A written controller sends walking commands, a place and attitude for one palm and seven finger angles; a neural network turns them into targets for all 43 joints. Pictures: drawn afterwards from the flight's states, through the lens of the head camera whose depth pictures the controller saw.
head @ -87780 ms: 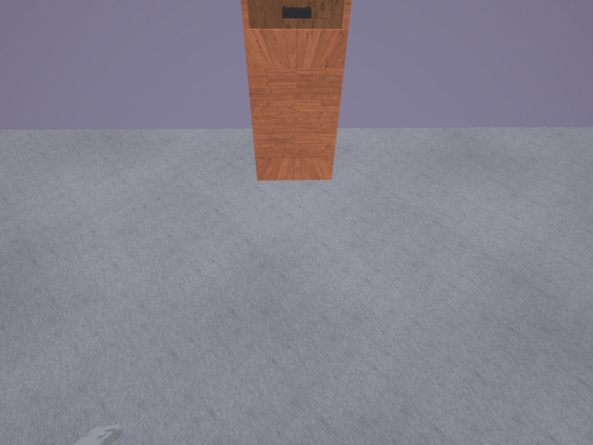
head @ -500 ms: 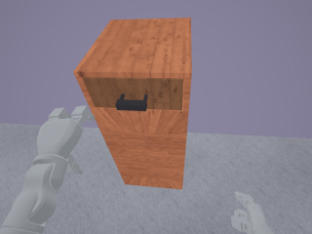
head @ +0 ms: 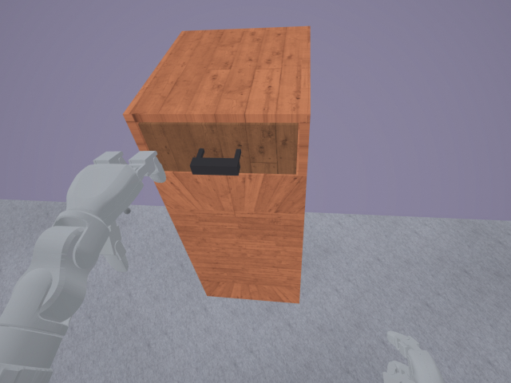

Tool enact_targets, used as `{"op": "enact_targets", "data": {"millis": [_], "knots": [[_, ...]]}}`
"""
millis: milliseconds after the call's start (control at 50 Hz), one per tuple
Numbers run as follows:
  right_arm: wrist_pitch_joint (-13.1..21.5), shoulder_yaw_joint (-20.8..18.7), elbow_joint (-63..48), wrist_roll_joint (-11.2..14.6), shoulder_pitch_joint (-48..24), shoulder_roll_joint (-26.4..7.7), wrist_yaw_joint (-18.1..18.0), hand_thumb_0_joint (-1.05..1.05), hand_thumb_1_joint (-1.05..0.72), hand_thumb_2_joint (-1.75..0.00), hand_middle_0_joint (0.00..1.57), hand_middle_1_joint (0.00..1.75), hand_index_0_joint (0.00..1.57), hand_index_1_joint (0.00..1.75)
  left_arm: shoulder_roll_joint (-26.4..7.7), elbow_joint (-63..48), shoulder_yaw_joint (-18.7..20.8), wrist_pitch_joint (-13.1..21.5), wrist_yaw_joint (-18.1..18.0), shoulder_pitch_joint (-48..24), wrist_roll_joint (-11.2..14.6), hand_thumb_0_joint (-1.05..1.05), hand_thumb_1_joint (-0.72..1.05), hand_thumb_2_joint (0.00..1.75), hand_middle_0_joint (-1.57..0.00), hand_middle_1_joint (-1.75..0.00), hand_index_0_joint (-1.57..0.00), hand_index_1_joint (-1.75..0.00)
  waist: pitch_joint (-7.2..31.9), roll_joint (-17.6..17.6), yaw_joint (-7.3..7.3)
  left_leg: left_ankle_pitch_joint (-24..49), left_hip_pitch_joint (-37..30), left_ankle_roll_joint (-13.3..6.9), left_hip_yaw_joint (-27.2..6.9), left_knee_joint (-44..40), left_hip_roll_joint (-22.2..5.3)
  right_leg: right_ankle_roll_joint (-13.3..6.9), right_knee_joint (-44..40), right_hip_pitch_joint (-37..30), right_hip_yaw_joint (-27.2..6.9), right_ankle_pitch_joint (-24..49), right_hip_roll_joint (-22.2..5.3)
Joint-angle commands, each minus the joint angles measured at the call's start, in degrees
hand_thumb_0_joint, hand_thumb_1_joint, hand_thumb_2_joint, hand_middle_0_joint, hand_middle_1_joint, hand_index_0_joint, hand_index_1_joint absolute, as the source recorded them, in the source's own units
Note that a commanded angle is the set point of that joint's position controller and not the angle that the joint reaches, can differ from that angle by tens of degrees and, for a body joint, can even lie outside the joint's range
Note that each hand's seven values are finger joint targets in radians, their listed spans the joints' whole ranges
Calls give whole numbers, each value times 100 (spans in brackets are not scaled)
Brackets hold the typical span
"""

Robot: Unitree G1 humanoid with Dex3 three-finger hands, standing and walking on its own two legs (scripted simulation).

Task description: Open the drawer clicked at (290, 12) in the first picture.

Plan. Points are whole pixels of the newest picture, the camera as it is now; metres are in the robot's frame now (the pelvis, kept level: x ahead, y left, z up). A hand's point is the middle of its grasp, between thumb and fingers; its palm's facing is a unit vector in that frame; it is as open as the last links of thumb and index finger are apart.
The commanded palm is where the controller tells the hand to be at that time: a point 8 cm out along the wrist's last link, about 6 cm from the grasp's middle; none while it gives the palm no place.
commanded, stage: raise the hand with hooked fingers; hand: left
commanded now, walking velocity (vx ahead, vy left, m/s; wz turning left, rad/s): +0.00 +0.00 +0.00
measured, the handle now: (217, 159) +0.54 +0.17 +0.04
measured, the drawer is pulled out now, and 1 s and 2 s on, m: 0.00 0.00 0.00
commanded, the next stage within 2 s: move the hooked fingers above the handle in 0.16 s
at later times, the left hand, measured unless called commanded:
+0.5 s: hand (154, 209) +0.32 +0.20 +0.13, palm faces +0.02 -0.05 -1.00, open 13.8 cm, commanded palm +0.31 +0.22 +0.20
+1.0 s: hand (184, 177) +0.40 +0.18 +0.12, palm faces +0.06 -0.06 -1.00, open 13.8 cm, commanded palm +0.38 +0.20 +0.18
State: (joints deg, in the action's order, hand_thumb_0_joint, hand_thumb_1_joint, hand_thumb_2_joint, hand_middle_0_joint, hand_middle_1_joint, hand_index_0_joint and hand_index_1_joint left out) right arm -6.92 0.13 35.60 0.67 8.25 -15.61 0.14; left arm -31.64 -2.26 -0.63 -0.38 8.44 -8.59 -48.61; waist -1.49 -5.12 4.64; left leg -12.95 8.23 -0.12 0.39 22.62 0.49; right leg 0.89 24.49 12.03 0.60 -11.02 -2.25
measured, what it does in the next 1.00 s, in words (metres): stands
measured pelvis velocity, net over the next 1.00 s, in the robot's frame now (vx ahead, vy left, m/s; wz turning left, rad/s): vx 0.02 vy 0.00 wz -0.01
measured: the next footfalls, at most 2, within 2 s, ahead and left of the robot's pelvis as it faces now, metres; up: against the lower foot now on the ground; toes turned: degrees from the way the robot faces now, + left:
none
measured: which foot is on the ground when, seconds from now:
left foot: down 0.00-1.00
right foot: down 0.00-1.00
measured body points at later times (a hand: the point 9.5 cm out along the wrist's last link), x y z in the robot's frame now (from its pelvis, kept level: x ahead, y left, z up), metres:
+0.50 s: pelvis -0.01 -0.01 +0.00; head +0.00 -0.05 +0.45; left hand +0.31 +0.20 +0.18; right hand +0.20 -0.23 -0.11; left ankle -0.01 +0.12 -0.74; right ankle +0.02 -0.13 -0.74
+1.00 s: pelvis +0.02 +0.00 +0.00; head +0.04 -0.04 +0.45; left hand +0.39 +0.18 +0.17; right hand +0.17 -0.24 -0.13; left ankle -0.01 +0.12 -0.74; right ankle +0.02 -0.13 -0.74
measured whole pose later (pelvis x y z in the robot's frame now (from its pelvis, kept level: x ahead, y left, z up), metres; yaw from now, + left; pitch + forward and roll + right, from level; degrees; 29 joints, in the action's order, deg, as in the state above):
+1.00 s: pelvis +0.02 +0.00 +0.00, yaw -1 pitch +3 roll +1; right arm -6.0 -1.0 38.4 1.6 9.7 -14.6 -1.4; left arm -25.2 16.6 -9.0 0.6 -1.5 -25.0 -53.8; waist 0.9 -4.1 2.9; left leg -14.2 12.2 0.2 1.0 23.4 0.2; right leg 0.6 26.5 16.8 0.0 -12.7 -2.0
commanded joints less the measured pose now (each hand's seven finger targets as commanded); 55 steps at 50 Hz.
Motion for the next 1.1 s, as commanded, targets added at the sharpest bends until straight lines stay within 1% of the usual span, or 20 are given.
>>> {"op": "enact_targets", "data": {"millis": [0,40,120,220,300,320,400,440,480,500,560,620,720,760,800,840,900,920,1000,1080], "knots": [[402,-201,-908,15,-905,-539,-28,0,-90,-90,20,30,20,30,-1631,-1473,1252,337,-651,-1968,18,0,-50,30,-30,-120,-30,-120,1578,140,150,1251,117,-67,85,-314,128,-256,-233,-1001,97,561,243],[449,-236,-813,7,-833,-508,-35,0,-90,-90,20,30,20,30,-1623,-1428,1298,380,-864,-2003,-17,0,-50,30,-30,-120,-30,-120,1683,77,154,1334,73,-61,110,-297,136,-259,-221,-1000,98,639,215],[439,-230,-702,83,-896,-510,-24,0,-90,-90,20,30,20,30,-1295,-809,1031,119,-996,-1868,-4,0,-50,30,-30,-120,-30,-120,1329,232,95,1010,269,-42,214,-334,144,-227,-321,-834,64,357,182],[388,-174,-793,129,-1047,-571,-64,0,-90,-90,20,30,20,30,-1034,-466,532,-295,-673,-1762,-33,0,-50,30,-30,-120,-30,-120,1180,591,27,773,323,-84,269,-362,147,-178,-372,-838,40,206,134],[394,-148,-828,126,-1041,-588,-159,0,-90,-90,20,30,20,30,-950,-508,213,-221,-417,-2347,-126,0,-50,30,-30,-120,-30,-120,1150,707,-160,411,236,-121,232,-373,147,-140,-506,-577,36,-226,178],[437,-130,-838,106,-988,-546,-171,0,-90,-90,20,30,20,30,-944,-495,148,-125,-391,-2521,-143,0,-50,30,-30,-120,-30,-120,1167,767,-139,368,242,-136,226,-365,169,-137,-497,-583,44,-298,146],[484,-160,-725,68,-852,-529,-256,0,-90,-90,20,30,20,30,-1354,-529,557,284,-610,-3090,-195,0,-50,30,-30,-120,-30,-120,1487,440,-104,531,122,-119,170,-312,187,-172,-458,-663,18,-95,199],[519,-178,-639,55,-742,-463,-259,0,-90,-90,20,30,20,30,-1270,-307,592,424,-795,-3217,-193,0,-50,30,-30,-120,-30,-120,1524,395,-70,712,148,-100,156,-291,184,-204,-384,-684,55,116,182],[493,-180,-572,67,-701,-454,-241,0,-90,-90,20,30,20,30,-1247,36,667,415,-975,-3242,-226,0,-50,30,-30,-120,-30,-120,1505,348,-25,846,254,-64,182,-285,184,-223,-331,-710,73,274,178],[472,-198,-556,73,-688,-473,-216,0,-90,-90,20,30,20,30,-1448,179,933,368,-1065,-3146,-233,0,-50,30,-30,-120,-30,-120,1608,294,49,878,306,-42,183,-293,176,-235,-322,-826,52,254,188],[393,-190,-503,111,-708,-484,-163,0,-90,-90,20,30,20,30,-987,640,464,73,-1174,-3336,-340,0,-50,30,-30,-120,-30,-120,1433,358,-30,923,434,-14,243,-316,142,-244,-280,-650,104,336,167],[345,-197,-592,125,-725,-530,-113,0,-90,-90,20,30,20,30,-678,763,32,-242,-1079,-3303,-450,0,-50,30,-30,-120,-30,-120,1656,397,-33,1097,357,-35,264,-302,135,-265,-211,-743,98,502,162],[290,-227,-745,135,-684,-565,-126,0,-90,-90,20,30,20,30,-466,476,-371,-359,-751,-3464,-445,0,-50,30,-30,-120,-30,-120,1889,609,-151,1221,177,-104,230,-226,150,-249,-146,-752,80,784,179],[291,-243,-726,129,-574,-584,-164,0,-90,-90,20,30,20,30,-531,431,-296,-241,-712,-3548,-384,0,-50,30,-30,-120,-30,-120,1910,752,-159,1284,146,-128,193,-209,151,-246,-122,-735,94,896,200],[289,-259,-681,121,-543,-609,-204,0,-90,-90,20,30,20,30,-842,454,-3,-95,-775,-3701,-417,0,-50,30,-30,-120,-30,-120,1922,693,-139,1347,137,-121,183,-186,155,-248,-108,-716,80,928,236],[329,-265,-603,115,-418,-540,-211,0,-90,-90,20,30,20,30,-761,482,11,53,-934,-3921,-397,0,-50,30,-30,-120,-30,-120,1925,659,-132,1470,165,-109,167,-154,149,-266,-48,-701,99,1019,219],[320,-289,-503,96,-348,-551,-196,0,-90,-90,20,30,20,30,-1168,642,524,121,-1260,-3951,-492,0,-50,30,-30,-120,-30,-120,2200,538,-9,1747,222,-67,199,-95,160,-281,45,-877,80,1243,240],[338,-268,-508,104,-367,-479,-180,0,-90,-90,20,30,20,30,-850,715,254,91,-1348,-4074,-506,0,-50,30,-30,-120,-30,-120,2136,504,-37,1782,250,-69,216,-73,158,-281,73,-814,95,1285,219],[303,-305,-366,141,-314,-551,-111,0,-90,-90,20,30,20,30,-541,1440,-28,-309,-1527,-4128,-696,0,-50,30,-30,-120,-30,-120,1977,547,-152,1804,333,-20,262,-56,107,-299,94,-559,135,1257,267],[219,-326,-451,149,-317,-586,-94,0,-90,-90,20,30,20,30,-175,1335,-605,-688,-1328,-4424,-753,0,-50,30,-30,-120,-30,-120,2330,477,-286,2032,129,-51,267,46,101,-304,179,-570,121,1560,237]]}}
